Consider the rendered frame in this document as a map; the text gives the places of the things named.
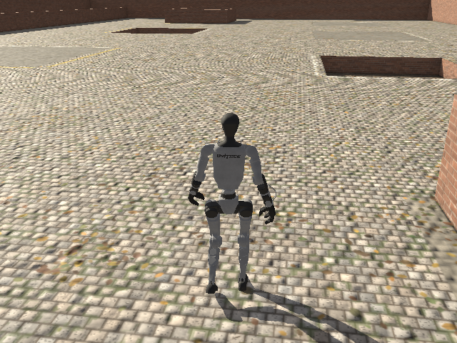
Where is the robot left upper arm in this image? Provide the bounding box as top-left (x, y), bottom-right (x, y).
top-left (194, 144), bottom-right (215, 182)

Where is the left robot forearm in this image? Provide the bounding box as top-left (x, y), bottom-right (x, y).
top-left (189, 171), bottom-right (201, 195)

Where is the right robot forearm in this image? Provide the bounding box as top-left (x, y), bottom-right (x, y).
top-left (257, 174), bottom-right (273, 207)

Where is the left robot hand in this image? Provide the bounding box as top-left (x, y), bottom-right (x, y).
top-left (188, 192), bottom-right (205, 206)

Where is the robot right upper arm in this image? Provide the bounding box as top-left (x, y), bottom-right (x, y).
top-left (244, 144), bottom-right (264, 185)

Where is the robot left foot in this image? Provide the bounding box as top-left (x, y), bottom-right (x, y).
top-left (206, 282), bottom-right (218, 294)

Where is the robot torso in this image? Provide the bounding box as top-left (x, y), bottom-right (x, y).
top-left (213, 140), bottom-right (246, 214)

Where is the right robot hand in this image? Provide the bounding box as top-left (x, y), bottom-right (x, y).
top-left (259, 205), bottom-right (276, 224)

